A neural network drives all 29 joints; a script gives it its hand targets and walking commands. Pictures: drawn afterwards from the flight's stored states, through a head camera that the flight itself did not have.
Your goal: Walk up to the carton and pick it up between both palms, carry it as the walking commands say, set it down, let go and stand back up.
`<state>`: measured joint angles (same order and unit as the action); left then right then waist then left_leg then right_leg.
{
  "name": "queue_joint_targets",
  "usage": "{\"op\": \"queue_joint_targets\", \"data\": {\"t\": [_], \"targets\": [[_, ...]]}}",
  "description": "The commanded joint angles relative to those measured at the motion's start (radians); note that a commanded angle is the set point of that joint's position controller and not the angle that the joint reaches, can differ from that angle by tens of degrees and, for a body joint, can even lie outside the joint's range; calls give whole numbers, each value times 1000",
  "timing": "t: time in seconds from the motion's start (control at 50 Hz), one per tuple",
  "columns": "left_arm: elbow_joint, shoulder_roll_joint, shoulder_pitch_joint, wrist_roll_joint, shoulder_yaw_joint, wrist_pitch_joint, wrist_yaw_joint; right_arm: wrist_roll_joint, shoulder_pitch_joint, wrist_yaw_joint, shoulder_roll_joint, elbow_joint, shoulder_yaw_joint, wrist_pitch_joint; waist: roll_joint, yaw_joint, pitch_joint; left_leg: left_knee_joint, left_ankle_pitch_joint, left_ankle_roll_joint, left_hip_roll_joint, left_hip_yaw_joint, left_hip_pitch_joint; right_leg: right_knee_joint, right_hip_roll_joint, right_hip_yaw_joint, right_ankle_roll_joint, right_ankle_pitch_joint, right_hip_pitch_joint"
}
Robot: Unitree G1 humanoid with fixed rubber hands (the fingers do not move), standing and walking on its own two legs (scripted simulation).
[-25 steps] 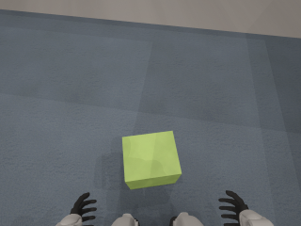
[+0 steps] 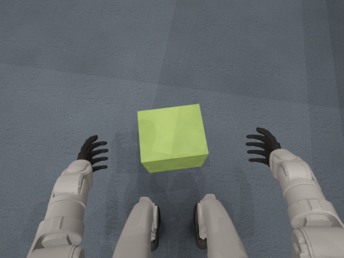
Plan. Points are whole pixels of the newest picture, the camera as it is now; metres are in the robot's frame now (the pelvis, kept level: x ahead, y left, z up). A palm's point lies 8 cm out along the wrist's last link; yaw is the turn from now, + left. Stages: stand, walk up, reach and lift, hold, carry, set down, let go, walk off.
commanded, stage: reach and lift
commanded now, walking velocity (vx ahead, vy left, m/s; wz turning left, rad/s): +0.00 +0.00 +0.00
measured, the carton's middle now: (172, 141) +0.51 +0.02 -0.55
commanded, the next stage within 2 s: none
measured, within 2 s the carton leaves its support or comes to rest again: neither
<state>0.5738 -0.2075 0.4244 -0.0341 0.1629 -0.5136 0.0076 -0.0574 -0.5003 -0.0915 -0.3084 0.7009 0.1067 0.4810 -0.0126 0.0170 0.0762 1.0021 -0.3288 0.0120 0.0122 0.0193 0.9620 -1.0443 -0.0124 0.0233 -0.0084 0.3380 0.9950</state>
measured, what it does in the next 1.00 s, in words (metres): lowers itself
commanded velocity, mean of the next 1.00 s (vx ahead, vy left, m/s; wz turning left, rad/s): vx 0.00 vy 0.00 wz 0.00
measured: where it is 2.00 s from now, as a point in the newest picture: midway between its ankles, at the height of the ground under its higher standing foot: (177, 234)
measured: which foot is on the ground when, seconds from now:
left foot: down 0.00-1.00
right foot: down 0.00-1.00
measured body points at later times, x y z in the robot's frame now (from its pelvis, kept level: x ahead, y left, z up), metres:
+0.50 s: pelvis +0.02 -0.01 -0.03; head +0.28 -0.01 +0.33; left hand +0.47 +0.24 -0.13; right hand +0.51 -0.24 -0.13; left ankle +0.09 +0.13 -0.66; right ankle +0.09 -0.11 -0.66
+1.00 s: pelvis +0.02 +0.01 -0.08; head +0.33 +0.00 +0.25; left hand +0.51 +0.24 -0.19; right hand +0.55 -0.23 -0.18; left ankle +0.09 +0.13 -0.66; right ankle +0.09 -0.11 -0.66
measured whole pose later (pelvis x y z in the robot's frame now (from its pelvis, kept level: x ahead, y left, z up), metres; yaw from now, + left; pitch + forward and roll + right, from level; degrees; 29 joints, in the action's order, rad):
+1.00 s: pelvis +0.02 +0.01 -0.08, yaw +1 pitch +49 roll +1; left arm 0.81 -0.23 0.99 0.02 0.39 -0.15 0.02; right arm -0.04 -1.13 -0.16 -0.44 1.02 0.31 0.13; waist -0.01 0.03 -0.12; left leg 1.23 -0.37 0.01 0.02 0.00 1.71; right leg -1.24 0.00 0.02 0.00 0.37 1.72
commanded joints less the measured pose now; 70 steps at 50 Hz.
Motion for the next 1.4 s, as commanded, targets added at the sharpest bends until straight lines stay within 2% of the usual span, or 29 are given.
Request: {"op": "queue_joint_targets", "data": {"t": [0.0, 0.16, 0.34, 0.6, 0.68, 0.76, 0.82, 0.96, 1.04, 1.12, 1.22, 1.38], "targets": [[-26, -123, 239, -2, 43, 36, -4, -7, -280, 21, -123, -43, 28, -28, -48, 14, -497, -137, -125, 12, 25, 37, -99, 172, 5, -18, 3, 120, -256], [64, -172, 425, 0, 92, 151, -9, -16, -462, 52, -134, 41, 55, -109, -39, 13, -680, -69, -28, 15, 33, 39, 26, 129, 7, 5, 25, 4, -264], [94, -222, 548, -20, 138, 301, -14, -34, -593, 48, -194, 63, 83, -242, -48, 16, -978, 7, 197, 16, 45, 27, 132, 26, 27, 15, 19, -335, -293], [149, -218, 733, -24, 178, 373, -6, -42, -802, -17, -275, 143, 146, -333, -27, 14, -1104, 22, 349, 23, 33, 5, 150, -20, 36, -1, 11, -455, -147], [130, -189, 715, -10, 186, 378, 2, -16, -785, -36, -285, 163, 176, -347, -22, 0, -1156, 24, 437, 28, 29, -8, 99, -17, 37, -13, 9, -508, -96], [97, -166, 693, 17, 205, 383, 9, 6, -772, -54, -288, 152, 203, -364, -10, -1, -1166, 44, 504, 30, 26, -20, 56, -18, 36, -20, 6, -512, 1], [87, -153, 695, 33, 222, 386, 11, 16, -782, -64, -283, 158, 215, -372, -11, 2, -1130, 72, 483, 32, 29, -15, 102, -39, 36, -23, 7, -481, 75], [149, -138, 746, 55, 245, 381, 14, 18, -840, -67, -259, 239, 211, -370, -29, 20, -1027, 225, 270, 43, 43, 28, 340, -193, 44, -34, 16, -296, 270], [149, -166, 801, 30, 229, 369, 27, 8, -888, -47, -302, 235, 212, -360, -32, 6, -1083, 342, 203, 49, 47, 45, 397, -304, 49, -50, 17, -225, 343], [117, -200, 863, -14, 192, 350, 43, -16, -946, -24, -358, 179, 194, -341, -37, 0, -1216, 449, 180, 54, 45, 60, 397, -404, 48, -66, 19, -196, 356], [90, -239, 909, -56, 163, 326, 61, -58, -993, -6, -398, 141, 151, -311, -53, 21, -1281, 536, 124, 51, 36, 72, 437, -493, 43, -72, 23, -143, 373], [157, -242, 959, -67, 165, 332, 62, -85, -1038, 7, -377, 208, 106, -309, -84, 41, -1134, 650, 31, 35, 22, 74, 618, -603, 28, -57, 30, -66, 479]]}}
